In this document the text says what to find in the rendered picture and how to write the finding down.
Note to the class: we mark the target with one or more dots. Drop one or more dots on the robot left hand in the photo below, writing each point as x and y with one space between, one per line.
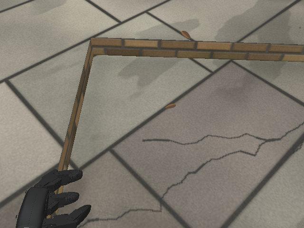
41 201

